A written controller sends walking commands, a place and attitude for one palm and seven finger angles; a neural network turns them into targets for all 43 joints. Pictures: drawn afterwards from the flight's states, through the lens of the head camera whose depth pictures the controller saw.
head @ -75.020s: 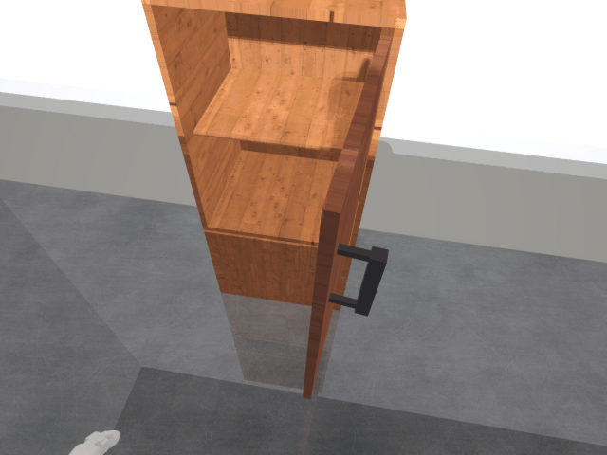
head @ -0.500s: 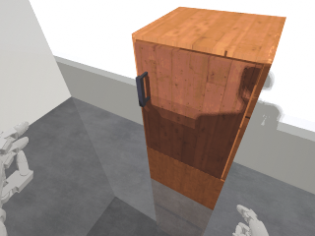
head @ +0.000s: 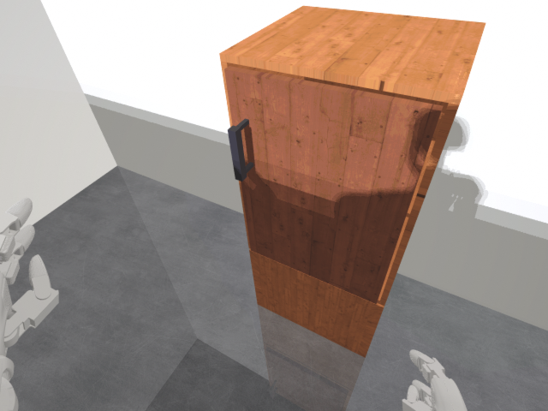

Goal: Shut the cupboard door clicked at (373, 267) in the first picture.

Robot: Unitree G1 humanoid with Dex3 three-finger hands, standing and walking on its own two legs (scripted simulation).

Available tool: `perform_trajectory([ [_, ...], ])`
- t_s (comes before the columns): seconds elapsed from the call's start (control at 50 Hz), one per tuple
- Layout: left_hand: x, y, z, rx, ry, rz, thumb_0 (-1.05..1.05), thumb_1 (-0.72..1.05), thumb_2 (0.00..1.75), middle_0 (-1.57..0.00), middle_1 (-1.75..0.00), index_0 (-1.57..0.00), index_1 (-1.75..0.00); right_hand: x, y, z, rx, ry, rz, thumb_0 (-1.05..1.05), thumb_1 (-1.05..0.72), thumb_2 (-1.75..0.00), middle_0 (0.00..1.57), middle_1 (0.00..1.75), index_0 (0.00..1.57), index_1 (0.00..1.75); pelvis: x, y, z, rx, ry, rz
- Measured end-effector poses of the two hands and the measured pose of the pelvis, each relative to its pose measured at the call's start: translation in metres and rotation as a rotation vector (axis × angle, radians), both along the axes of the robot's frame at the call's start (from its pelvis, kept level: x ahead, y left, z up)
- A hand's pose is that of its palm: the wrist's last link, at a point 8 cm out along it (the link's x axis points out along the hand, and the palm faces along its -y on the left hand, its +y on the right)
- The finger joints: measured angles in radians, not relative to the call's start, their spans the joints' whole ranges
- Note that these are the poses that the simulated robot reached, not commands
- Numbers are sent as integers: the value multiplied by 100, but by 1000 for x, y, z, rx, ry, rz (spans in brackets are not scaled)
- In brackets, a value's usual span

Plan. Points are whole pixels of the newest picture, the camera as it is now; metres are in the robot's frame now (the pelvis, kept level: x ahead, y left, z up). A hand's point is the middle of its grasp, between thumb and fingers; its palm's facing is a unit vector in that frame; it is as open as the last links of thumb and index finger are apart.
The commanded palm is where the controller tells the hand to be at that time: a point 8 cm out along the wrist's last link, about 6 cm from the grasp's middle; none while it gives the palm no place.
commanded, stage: step back with the hand held close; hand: left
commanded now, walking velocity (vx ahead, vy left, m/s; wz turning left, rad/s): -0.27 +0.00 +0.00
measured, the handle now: (242, 150) +0.64 +0.14 +0.05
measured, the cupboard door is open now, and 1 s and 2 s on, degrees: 0 0 0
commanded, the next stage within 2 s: stop stepping back and stand still in 1.22 s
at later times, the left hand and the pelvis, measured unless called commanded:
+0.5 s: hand (11, 333) +0.15 +0.30 +0.15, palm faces +0.40 -0.78 -0.49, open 7.4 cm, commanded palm +0.09 +0.33 +0.17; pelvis -0.05 +0.03 -0.01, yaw -1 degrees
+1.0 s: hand out of the picture +0.06 +0.30 +0.16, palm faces +0.49 -0.75 -0.45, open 7.4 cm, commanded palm -0.02 +0.34 +0.17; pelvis -0.14 +0.03 -0.02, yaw +4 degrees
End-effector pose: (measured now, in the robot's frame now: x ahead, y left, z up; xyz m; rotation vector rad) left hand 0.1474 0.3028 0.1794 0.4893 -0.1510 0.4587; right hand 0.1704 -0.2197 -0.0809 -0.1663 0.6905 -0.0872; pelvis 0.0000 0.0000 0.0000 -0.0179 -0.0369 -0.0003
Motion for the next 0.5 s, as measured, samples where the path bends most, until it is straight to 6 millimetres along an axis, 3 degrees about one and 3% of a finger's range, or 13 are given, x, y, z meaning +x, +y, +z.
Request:
perform_trajectory([
  [0.16, 6, 3, -10, 24, 53, -43, 1, 89, 90, -21, -30, -21, -30, -18, -16, -7, -44, 71, -76, 2, -90, -90, 20, 30, 20, 30, -6, 10, -2, -4, 44, -9],
  [0.28, 4, 9, -2, 78, 44, -90, 1, 89, 90, -21, -30, -21, -30, -33, -16, -3, -66, 82, -125, 2, -90, -90, 20, 30, 20, 30, -17, 18, -4, 4, 49, -21],
  [0.38, -10, 18, 4, 110, 14, -98, 1, 89, 90, -21, -30, -21, -30, -47, -9, 2, -63, 65, -137, 2, -90, -90, 20, 30, 20, 30, -32, 24, -6, 2, 48, -27],
  [0.5, -38, 28, -5, 94, 0, -80, 1, 89, 90, -21, -30, -21, -30, -69, 2, 4, -75, 50, -123, 2, -90, -90, 20, 30, 20, 30, -53, 30, -9, -6, 43, -22],
])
